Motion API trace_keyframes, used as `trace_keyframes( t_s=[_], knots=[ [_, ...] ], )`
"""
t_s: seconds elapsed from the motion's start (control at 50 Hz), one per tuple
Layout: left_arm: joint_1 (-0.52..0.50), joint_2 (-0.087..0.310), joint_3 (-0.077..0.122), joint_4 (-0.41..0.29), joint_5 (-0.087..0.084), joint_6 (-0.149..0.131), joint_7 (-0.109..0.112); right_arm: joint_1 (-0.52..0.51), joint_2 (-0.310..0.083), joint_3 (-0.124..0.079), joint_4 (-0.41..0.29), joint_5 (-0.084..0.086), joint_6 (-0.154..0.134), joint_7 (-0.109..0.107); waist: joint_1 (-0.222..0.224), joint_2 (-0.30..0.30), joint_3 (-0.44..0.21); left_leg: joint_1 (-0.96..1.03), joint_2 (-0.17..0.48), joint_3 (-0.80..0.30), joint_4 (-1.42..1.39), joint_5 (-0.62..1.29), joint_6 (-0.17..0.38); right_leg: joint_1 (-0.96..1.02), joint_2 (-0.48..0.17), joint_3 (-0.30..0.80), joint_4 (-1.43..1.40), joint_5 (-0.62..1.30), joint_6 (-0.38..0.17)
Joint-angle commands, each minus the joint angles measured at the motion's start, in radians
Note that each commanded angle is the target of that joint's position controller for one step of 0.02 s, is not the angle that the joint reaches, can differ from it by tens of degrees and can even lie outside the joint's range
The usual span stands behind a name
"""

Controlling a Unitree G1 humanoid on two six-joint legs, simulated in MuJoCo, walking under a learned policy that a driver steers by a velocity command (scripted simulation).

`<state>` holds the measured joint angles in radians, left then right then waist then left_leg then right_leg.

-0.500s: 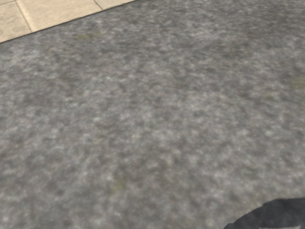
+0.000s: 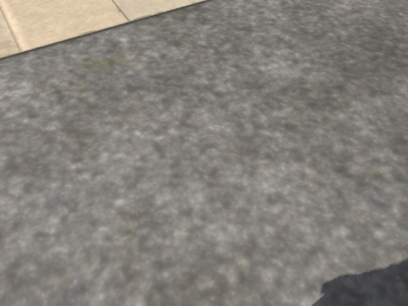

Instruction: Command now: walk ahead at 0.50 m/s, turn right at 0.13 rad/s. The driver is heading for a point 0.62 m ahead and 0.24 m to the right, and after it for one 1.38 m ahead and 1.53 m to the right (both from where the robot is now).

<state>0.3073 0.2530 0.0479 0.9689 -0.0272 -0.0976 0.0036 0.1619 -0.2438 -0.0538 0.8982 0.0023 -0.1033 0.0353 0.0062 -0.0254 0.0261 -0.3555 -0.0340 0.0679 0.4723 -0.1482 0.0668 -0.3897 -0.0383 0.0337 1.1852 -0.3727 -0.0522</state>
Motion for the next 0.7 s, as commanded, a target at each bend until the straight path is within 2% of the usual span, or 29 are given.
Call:
trace_keyframes(
  t_s=[0.02, 0.04, 0.1, 0.16, 0.22, 0.28, 0.34, 0.36, 0.4, 0.42, 0.44, 0.46, 0.48, 0.5, 0.52, 0.54, 0.56, 0.58, 0.6, 0.64, 0.68, 0.7],
  knots=[
    [0.038, 0.066, 0.027, -0.048, -0.003, 0.008, 0.008, 0.032, -0.069, -0.013, -0.023, -0.015, -0.018, 0.0, 0.006, 0.098, -0.076, 0.208, 0.274, -0.293, -0.299, 0.089, 0.151, -0.19, -0.113, 0.058, -0.001, 0.108, -0.008],
    [0.046, 0.051, 0.027, -0.045, -0.006, 0.02, 0.009, 0.049, -0.077, -0.015, -0.009, -0.015, -0.021, -0.003, 0.012, 0.098, -0.059, 0.182, 0.269, -0.25, -0.32, 0.113, 0.154, -0.19, -0.115, 0.058, -0.018, 0.119, -0.004],
    [-0.031, 0.056, 0.035, -0.074, -0.002, 0.037, 0.013, 0.09, -0.115, -0.027, 0.018, -0.021, -0.025, -0.022, 0.003, 0.076, -0.008, 0.19, 0.272, -0.161, -0.354, 0.179, 0.148, -0.298, -0.105, 0.096, -0.107, 0.237, 0.009],
    [-0.095, 0.054, 0.04, -0.097, 0.004, 0.033, 0.005, 0.107, -0.119, -0.026, 0.027, -0.021, -0.02, -0.037, -0.01, 0.072, 0.005, 0.236, 0.261, -0.079, -0.361, 0.228, 0.121, -0.353, -0.079, 0.107, -0.245, 0.386, 0.017],
    [-0.184, 0.038, 0.032, -0.128, 0.008, 0.028, -0.011, 0.118, -0.124, -0.023, 0.032, -0.016, -0.017, -0.048, -0.037, 0.072, 0.027, 0.255, 0.245, 0.004, -0.373, 0.238, 0.091, -0.326, -0.065, 0.044, -0.396, 0.495, 0.015],
    [-0.277, 0.016, 0.018, -0.174, 0.01, 0.028, -0.029, 0.179, -0.134, -0.025, 0.058, -0.011, -0.004, -0.055, -0.076, 0.059, 0.062, 0.358, 0.275, 0.044, -0.353, 0.278, 0.085, -0.365, -0.062, 0.002, -0.487, 0.488, 0.006],
    [-0.34, 0.014, 0.014, -0.227, 0.007, 0.029, -0.05, 0.209, -0.149, -0.032, 0.069, -0.002, 0.021, -0.058, -0.088, 0.058, 0.079, 0.479, 0.317, 0.071, -0.285, 0.379, 0.082, -0.409, -0.049, -0.048, -0.535, 0.38, -0.012],
    [-0.344, 0.017, 0.015, -0.242, 0.005, 0.029, -0.058, 0.2, -0.158, -0.035, 0.066, 0.001, 0.028, -0.06, -0.078, 0.067, 0.076, 0.496, 0.325, 0.085, -0.25, 0.463, 0.075, -0.388, -0.037, -0.071, -0.547, 0.331, -0.024],
    [-0.298, 0.047, 0.029, -0.257, 0.004, 0.032, -0.068, 0.165, -0.188, -0.043, 0.048, 0.005, 0.041, -0.068, -0.032, 0.112, 0.02, 0.5, 0.325, 0.121, -0.127, 0.795, 0.053, -0.249, 0.024, -0.14, -0.55, 0.232, -0.059],
    [-0.222, 0.075, 0.045, -0.248, 0.004, 0.035, -0.07, 0.15, -0.202, -0.047, 0.039, 0.006, 0.048, -0.073, 0.015, 0.135, -0.03, 0.488, 0.319, 0.134, -0.007, 0.946, 0.041, -0.135, 0.064, -0.166, -0.546, 0.189, -0.081],
    [-0.079, 0.122, 0.071, -0.218, 0.001, 0.036, -0.066, 0.123, -0.21, -0.048, 0.028, 0.009, 0.053, -0.076, 0.097, 0.129, -0.105, 0.428, 0.292, 0.152, 0.182, 0.967, 0.017, 0.066, 0.103, -0.169, -0.609, 0.232, -0.116],
    [0.089, 0.205, 0.108, -0.181, 0.004, 0.042, -0.047, 0.117, -0.203, -0.043, 0.008, 0.007, 0.046, -0.076, 0.172, 0.055, -0.196, 0.212, 0.245, 0.152, 0.466, 0.722, -0.024, 0.373, 0.04, -0.018, -0.667, 0.258, -0.169],
    [0.112, 0.308, 0.125, -0.176, -0.001, 0.042, -0.033, 0.213, -0.039, 0.005, -0.036, -0.027, 0.015, -0.051, 0.066, -0.214, -0.281, -0.267, 0.041, 0.096, 0.845, -0.264, -0.085, 0.745, -0.23, 0.517, -0.709, 0.192, -0.349],
    [0.149, 0.25, 0.103, -0.194, 0.012, 0.032, -0.032, 0.143, -0.093, 0.001, -0.059, 0.009, -0.036, -0.032, 0.107, -0.143, -0.415, -0.405, -0.012, -0.142, 0.987, -0.431, -0.069, 0.833, -0.316, 0.81, -0.867, 0.123, -0.407],
    [0.116, 0.189, 0.087, -0.193, 0.022, 0.025, -0.03, 0.034, -0.141, -0.014, -0.093, 0.044, -0.062, -0.023, 0.126, -0.095, -0.288, -0.492, 0.05, -0.175, 0.971, -0.343, -0.038, 0.759, -0.273, 0.653, -0.881, 0.178, -0.341],
    [0.037, 0.15, 0.075, -0.209, 0.014, 0.02, -0.03, 0.008, -0.138, -0.011, -0.101, 0.04, -0.07, -0.025, 0.081, -0.013, -0.194, -0.463, 0.098, -0.166, 0.877, -0.251, -0.024, 0.6, -0.229, 0.51, -0.886, 0.256, -0.299],
    [-0.041, 0.118, 0.064, -0.231, 0.014, 0.018, -0.033, 0.005, -0.14, -0.019, -0.091, 0.017, -0.066, -0.033, 0.034, 0.045, -0.128, -0.392, 0.129, -0.156, 0.788, -0.209, -0.032, 0.438, -0.189, 0.414, -0.903, 0.352, -0.27],
    [-0.082, 0.096, 0.055, -0.248, 0.021, 0.017, -0.03, 0.028, -0.15, -0.03, -0.091, 0.006, -0.05, -0.036, -0.004, 0.036, -0.107, -0.313, 0.152, -0.16, 0.732, -0.183, -0.042, 0.334, -0.161, 0.357, -0.927, 0.414, -0.259],
    [-0.095, 0.099, 0.053, -0.256, 0.021, 0.017, -0.027, 0.042, -0.145, -0.033, -0.095, 0.0, -0.033, -0.037, -0.025, 0.027, -0.094, -0.271, 0.158, -0.158, 0.689, -0.173, -0.057, 0.27, -0.144, 0.337, -0.948, 0.433, -0.258],
    [-0.08, 0.131, 0.06, -0.258, 0.016, 0.014, -0.016, 0.033, -0.118, -0.031, -0.11, -0.013, -0.012, -0.042, -0.036, 0.016, -0.069, -0.252, 0.153, -0.132, 0.59, -0.13, -0.092, 0.186, -0.121, 0.28, -0.969, 0.497, -0.26],
    [-0.045, 0.163, 0.069, -0.255, 0.014, 0.015, -0.002, -0.047, -0.103, -0.026, -0.142, -0.02, -0.004, -0.048, -0.016, 0.001, -0.042, -0.265, 0.133, -0.115, 0.447, -0.016, -0.12, 0.144, -0.092, 0.236, -0.977, 0.509, -0.244],
    [-0.028, 0.166, 0.07, -0.253, 0.011, 0.018, 0.003, -0.088, -0.094, -0.023, -0.154, -0.02, -0.004, -0.048, -0.001, -0.01, -0.035, -0.255, 0.118, -0.113, 0.362, 0.055, -0.124, 0.133, -0.071, 0.217, -0.972, 0.488, -0.226]
  ],
)
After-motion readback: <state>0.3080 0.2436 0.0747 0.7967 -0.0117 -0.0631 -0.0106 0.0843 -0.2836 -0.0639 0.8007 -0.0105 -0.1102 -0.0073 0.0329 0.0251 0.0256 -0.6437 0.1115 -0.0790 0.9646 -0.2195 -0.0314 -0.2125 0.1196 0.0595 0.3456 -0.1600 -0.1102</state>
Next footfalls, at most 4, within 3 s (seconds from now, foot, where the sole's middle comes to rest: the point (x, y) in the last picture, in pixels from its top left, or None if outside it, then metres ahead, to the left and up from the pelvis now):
0.46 right None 0.39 -0.17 -0.77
0.94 left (232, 234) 0.72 -0.08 -0.77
1.46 right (338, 227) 0.76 -0.47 -0.77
1.94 left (350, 158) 1.09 -0.59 -0.77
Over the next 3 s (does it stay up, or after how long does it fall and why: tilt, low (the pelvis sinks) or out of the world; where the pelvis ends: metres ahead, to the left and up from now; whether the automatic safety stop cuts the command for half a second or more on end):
stays up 1.10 -1.01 -0.01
